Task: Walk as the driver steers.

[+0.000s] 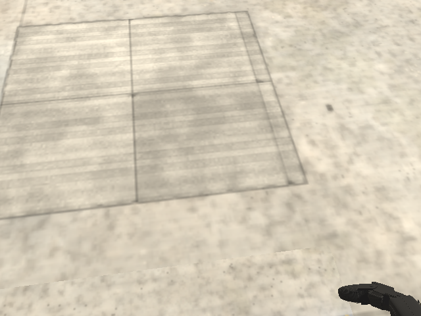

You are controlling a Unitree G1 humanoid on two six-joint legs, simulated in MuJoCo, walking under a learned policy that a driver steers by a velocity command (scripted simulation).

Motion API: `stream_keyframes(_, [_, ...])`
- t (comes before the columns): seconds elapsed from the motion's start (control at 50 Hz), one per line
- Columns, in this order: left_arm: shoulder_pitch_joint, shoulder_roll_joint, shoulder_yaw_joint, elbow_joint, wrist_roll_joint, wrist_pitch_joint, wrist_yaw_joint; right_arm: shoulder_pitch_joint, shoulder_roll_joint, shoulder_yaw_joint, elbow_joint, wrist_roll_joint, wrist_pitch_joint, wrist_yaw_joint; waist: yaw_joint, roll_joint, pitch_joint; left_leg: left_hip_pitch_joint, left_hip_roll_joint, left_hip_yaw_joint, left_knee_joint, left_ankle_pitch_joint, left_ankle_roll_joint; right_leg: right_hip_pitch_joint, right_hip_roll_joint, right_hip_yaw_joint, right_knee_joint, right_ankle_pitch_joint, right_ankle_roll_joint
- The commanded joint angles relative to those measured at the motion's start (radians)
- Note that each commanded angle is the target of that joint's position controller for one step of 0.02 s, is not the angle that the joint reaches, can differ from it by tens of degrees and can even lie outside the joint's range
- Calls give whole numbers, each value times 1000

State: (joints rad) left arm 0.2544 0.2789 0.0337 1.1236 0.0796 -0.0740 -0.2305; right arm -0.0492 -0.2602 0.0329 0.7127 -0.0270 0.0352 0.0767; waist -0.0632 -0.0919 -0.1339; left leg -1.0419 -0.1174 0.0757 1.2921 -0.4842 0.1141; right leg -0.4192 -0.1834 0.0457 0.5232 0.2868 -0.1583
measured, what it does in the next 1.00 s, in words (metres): climbs: right foot 0.22 m higher, then left foot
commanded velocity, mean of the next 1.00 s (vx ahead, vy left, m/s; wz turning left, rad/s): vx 0.25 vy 0.00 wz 0.00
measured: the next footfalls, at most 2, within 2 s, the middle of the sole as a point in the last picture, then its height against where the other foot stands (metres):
right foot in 0.52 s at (258, 290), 0.22 m higher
left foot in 0.96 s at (144, 293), level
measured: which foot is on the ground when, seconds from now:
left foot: down 0.00-0.56, up 0.58-0.94, down 0.96-1.00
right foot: up 0.00-0.50, down 0.52-1.00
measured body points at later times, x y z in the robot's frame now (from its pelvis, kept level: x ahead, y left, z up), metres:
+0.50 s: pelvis +0.20 +0.01 +0.16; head +0.21 +0.02 +0.61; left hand +0.45 +0.16 +0.08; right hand +0.08 -0.17 +0.01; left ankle +0.08 +0.10 -0.59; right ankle +0.39 -0.10 -0.35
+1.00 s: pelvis +0.30 +0.00 +0.34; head +0.29 +0.03 +0.79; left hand +0.43 +0.25 +0.21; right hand +0.36 -0.24 +0.21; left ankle +0.36 +0.14 -0.38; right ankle +0.38 -0.10 -0.38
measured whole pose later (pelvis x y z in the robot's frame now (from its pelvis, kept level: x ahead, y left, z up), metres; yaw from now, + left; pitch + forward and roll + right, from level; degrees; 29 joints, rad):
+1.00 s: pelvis +0.30 +0.00 +0.34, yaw -1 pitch +1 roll -1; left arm 0.18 0.23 0.06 0.88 -0.01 -0.03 0.04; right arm 0.26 -0.16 -0.03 0.93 0.00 -0.02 -0.05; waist -0.01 -0.04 -0.04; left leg -0.40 0.06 0.01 0.60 -0.24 0.00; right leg -0.44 0.00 -0.10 0.62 -0.28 -0.07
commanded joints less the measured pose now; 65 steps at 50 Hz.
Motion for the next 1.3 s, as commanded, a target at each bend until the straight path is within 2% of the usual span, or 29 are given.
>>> stream_keyframes(0.02, [140,-34,-1,32,-19,30,4,537,-176,-85,188,-5,8,-4,-125,394,-220,562,269,-850,-667,-289,208,-450,192,217,1278,-162,-4])
stream_keyframes(0.1, [-27,-31,-10,-85,-11,21,124,305,33,-28,313,31,-104,-6,46,196,28,523,197,-672,-687,-329,93,-802,281,295,1465,-295,-8])
stream_keyframes(0.14, [-9,-22,-18,-85,-8,23,146,250,14,-30,305,31,-126,2,94,165,84,500,201,-591,-762,-241,79,-851,275,233,1457,-284,12])
stream_keyframes(0.2, [-46,-34,-39,-130,-37,25,160,304,-75,-49,311,-17,-123,18,83,180,88,527,240,-546,-868,-209,84,-936,251,116,1618,-334,43])
stream_keyframes(0.28, [-131,-111,-82,-204,-43,23,172,535,3,-25,441,-68,-125,-3,31,189,159,731,301,-564,-891,-102,130,-1251,237,134,1964,-393,-35])
stream_keyframes(0.36, [-347,-90,-101,-378,-63,42,185,631,-14,-23,478,-106,-140,6,34,94,149,827,305,-415,-1008,353,83,-1274,94,-69,1554,-285,-14])
stream_keyframes(0.38, [-420,-88,-103,-428,-71,59,193,708,-6,-28,509,-109,-144,7,17,157,162,838,327,-400,-1045,491,93,-1268,57,-84,1452,-303,-6])
stream_keyframes(0.44, [-525,-109,-104,-516,-32,96,160,599,-30,-40,446,-24,-145,37,82,215,110,674,356,-254,-1190,1081,78,-831,78,-222,1112,-574,-34])
stream_keyframes(0.48, [-568,-56,-75,-550,-58,115,134,730,-122,-64,486,-11,-165,48,98,237,-4,719,305,-150,-1123,1847,63,-593,222,-312,1034,-566,-2])
stream_keyframes(0.52, [-296,-53,-66,-427,-48,89,131,622,-176,-85,445,45,-172,58,190,277,-55,998,376,-168,-950,2198,41,-499,248,-236,704,-546,14])
stream_keyframes(0.54, [-109,-9,-48,-366,-24,98,147,572,-181,-106,442,56,-167,63,234,273,-178,1009,354,-154,-794,2171,0,-296,238,-133,629,-410,7])
stream_keyframes(0.56, [25,43,-29,-305,-36,109,140,645,-84,-97,411,-20,-163,72,197,-9,-399,701,258,-217,-603,1683,-47,122,96,240,508,-290,-131])
stream_keyframes(0.58, [166,101,4,-267,41,121,142,552,-47,-111,382,-5,-124,81,284,-243,-401,523,46,-242,-80,437,-106,165,-94,643,113,-497,-225])
stream_keyframes(0.6, [111,95,6,-285,35,83,137,522,-52,-135,373,18,-100,90,238,-209,-266,381,40,-378,377,440,-73,-39,-90,757,-23,-910,-170])
stream_keyframes(0.62, [-20,64,-10,-266,-12,36,151,496,2,-128,363,24,-100,61,159,-67,-85,263,80,-366,485,444,-62,-184,-54,656,-36,-1129,-98])
stream_keyframes(0.64, [-101,-11,-33,-249,-49,9,150,540,34,-110,375,-5,-108,25,97,35,-56,256,105,-349,486,456,-49,-199,-38,545,-22,-1052,-83])
stream_keyframes(0.66, [-161,-88,-54,-218,-69,-9,147,511,36,-103,346,-20,-115,0,44,137,-29,242,116,-330,451,460,-40,-212,-26,449,-27,-981,-55])
stream_keyframes(0.7, [-251,-161,-73,-219,-76,-42,152,465,55,-95,307,-21,-110,-40,-21,141,-8,264,147,-317,317,443,-51,-229,29,275,-86,-744,3])
stream_keyframes(0.76, [-219,-95,-45,-218,-35,-68,146,415,-5,-91,269,-13,-109,-48,12,90,-55,259,169,-265,137,373,-136,-125,64,49,-56,-427,5])
stream_keyframes(0.8, [-309,-43,-37,-282,-84,-82,102,376,-15,-89,233,31,-89,-32,-20,58,4,438,213,-125,-232,-68,-249,-153,91,-59,-157,-664,101])
stream_keyframes(0.84, [-264,43,14,-332,-92,-99,105,396,-76,-124,222,9,-122,-22,-6,-21,24,637,206,-117,-219,77,-279,-185,51,21,-173,-734,102])
stream_keyframes(0.86, [-132,43,33,-267,-43,-24,236,453,52,-72,233,47,-61,-93,15,-82,16,618,236,-91,-378,170,-159,-146,-11,115,-275,-720,-28])
stream_keyframes(0.88, [-118,20,29,-284,-37,0,280,425,50,-70,225,51,-43,-122,21,-59,60,642,234,-95,-454,179,-136,-116,-39,126,-289,-750,-55])
stream_keyframes(0.94, [-119,39,46,-305,-76,34,286,411,-11,-92,206,29,-48,-144,13,-29,128,793,158,-9,-750,181,-73,-134,-15,103,-242,-954,-33])
stream_keyframes(0.98, [-154,-17,36,-326,-106,42,280,413,-50,-99,185,18,-69,-146,8,160,214,772,307,-265,-1002,-99,2,-203,108,-28,-47,-900,48])
stream_keyframes(1.02, [-97,-48,30,-323,-75,26,261,314,-5,-92,165,33,-87,-149,91,379,219,593,377,-436,-1176,-302,51,14,171,-36,162,-611,96])
stream_keyframes(1.1, [-44,-25,29,-269,-48,20,260,276,20,-87,161,58,-111,-124,110,224,154,710,263,-223,-1046,-20,-24,166,149,-43,-63,-485,87])
stream_keyframes(1.16, [-68,36,44,-284,-68,23,258,285,-2,-92,142,48,-117,-124,91,96,134,728,196,-138,-970,89,-34,173,129,-20,-114,-602,73])
stream_keyframes(1.3, [-62,8,38,-294,-87,16,249,290,24,-84,113,42,-122,-123,61,31,123,806,173,-69,-896,293,-58,207,92,38,-158,-488,63])
Keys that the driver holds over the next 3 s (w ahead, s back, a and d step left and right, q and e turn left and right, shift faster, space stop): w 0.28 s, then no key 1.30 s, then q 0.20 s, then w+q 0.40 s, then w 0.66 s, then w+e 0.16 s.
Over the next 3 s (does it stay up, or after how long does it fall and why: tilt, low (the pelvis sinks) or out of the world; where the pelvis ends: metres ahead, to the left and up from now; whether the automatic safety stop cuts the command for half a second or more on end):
stays up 0.91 0.24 0.36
